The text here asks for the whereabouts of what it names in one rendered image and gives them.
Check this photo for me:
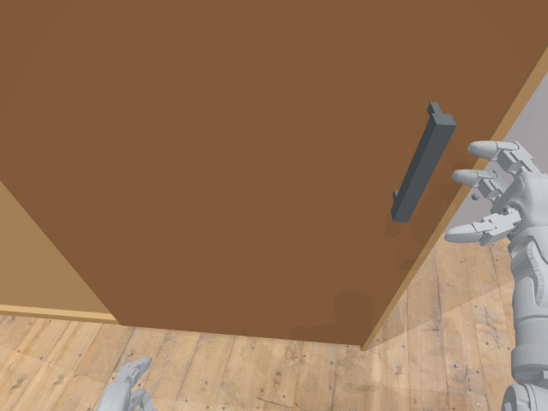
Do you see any wardrobe door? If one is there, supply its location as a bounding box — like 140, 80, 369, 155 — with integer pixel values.
0, 0, 548, 346
0, 181, 110, 313

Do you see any right robot hand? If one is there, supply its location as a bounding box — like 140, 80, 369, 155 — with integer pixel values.
444, 140, 548, 247

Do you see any robot right forearm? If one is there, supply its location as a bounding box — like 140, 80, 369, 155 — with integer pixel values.
508, 226, 548, 390

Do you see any handle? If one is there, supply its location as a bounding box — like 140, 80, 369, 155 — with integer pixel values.
390, 102, 456, 223

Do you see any left robot hand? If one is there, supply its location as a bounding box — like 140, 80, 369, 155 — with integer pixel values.
96, 356, 158, 411

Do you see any robot right upper arm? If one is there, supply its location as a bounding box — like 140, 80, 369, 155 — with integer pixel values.
501, 383, 548, 411

